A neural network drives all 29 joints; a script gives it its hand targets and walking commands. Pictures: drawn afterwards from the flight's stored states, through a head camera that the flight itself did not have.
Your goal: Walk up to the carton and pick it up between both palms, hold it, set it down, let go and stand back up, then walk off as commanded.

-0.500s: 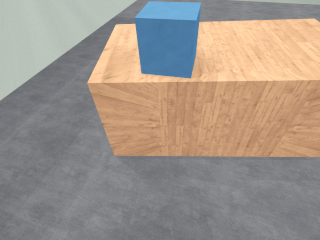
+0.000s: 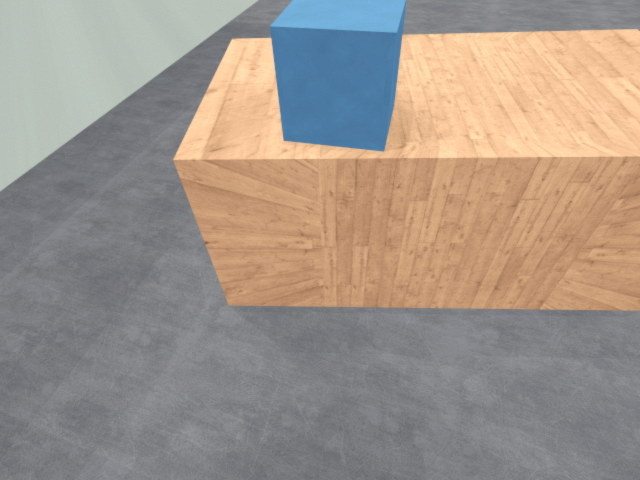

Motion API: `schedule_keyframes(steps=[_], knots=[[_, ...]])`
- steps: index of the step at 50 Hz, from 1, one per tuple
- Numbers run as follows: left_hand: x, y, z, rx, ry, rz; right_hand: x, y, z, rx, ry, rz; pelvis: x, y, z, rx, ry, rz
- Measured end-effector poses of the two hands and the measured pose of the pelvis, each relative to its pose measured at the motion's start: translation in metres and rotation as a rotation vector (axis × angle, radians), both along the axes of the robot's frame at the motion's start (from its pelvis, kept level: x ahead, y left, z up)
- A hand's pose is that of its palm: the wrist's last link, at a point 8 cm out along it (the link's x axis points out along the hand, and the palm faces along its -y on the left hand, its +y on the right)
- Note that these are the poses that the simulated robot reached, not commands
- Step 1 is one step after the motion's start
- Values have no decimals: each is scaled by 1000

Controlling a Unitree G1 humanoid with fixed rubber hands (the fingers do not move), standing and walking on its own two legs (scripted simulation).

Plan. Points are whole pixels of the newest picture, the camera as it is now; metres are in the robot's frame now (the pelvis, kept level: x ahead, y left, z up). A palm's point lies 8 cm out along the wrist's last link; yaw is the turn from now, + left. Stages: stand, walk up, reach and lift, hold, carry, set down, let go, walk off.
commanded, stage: stand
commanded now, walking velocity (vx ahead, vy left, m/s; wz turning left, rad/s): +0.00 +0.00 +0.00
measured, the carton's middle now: (342, 71) +1.02 -0.06 +0.04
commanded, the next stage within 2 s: none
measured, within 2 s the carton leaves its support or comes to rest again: neither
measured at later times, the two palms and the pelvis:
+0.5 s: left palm out of the picture +0.08 +0.28 -0.12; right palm out of the picture +0.07 -0.30 -0.12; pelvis +0.00 +0.00 +0.00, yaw +0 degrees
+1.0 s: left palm out of the picture +0.06 +0.28 -0.12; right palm out of the picture +0.05 -0.30 -0.12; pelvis -0.01 -0.01 +0.00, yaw +0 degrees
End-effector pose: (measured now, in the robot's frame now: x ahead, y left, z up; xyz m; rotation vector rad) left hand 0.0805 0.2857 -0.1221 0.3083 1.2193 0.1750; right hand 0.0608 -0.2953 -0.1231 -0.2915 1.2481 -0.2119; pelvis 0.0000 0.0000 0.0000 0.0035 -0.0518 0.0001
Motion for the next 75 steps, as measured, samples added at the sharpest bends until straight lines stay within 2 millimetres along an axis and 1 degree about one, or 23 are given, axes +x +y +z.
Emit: schedule_keyframes(steps=[10, 20, 26, 36, 44, 59, 75], knots=[[1, -1, 2, 4, -5, 6, 7, 0, 0, 5, -18, 6, 1, -1, 0, 1, -3, 2], [1, -3, 2, 2, -19, 10, 8, -2, 2, 1, -30, 5, 0, -3, 0, 0, -7, 1], [-2, -5, 2, -1, -19, 8, 5, -4, 2, 1, -31, 5, -2, -3, 1, -1, -9, 2], [-15, -4, 2, 3, 3, 17, -8, -3, -2, 11, -3, 0, -5, -5, 0, 0, -10, 2], [-20, -5, 0, -1, 13, 25, -10, -5, 0, 4, 3, 3, -7, -6, 0, 1, -10, 2], [-17, -7, 1, -1, 0, 18, -3, -5, 0, 11, -23, 14, -8, -7, 0, 2, -10, 2], [-16, -9, 1, -3, 2, 17, -10, -6, -2, 10, -11, 6, -8, -8, 0, 2, -11, 2]])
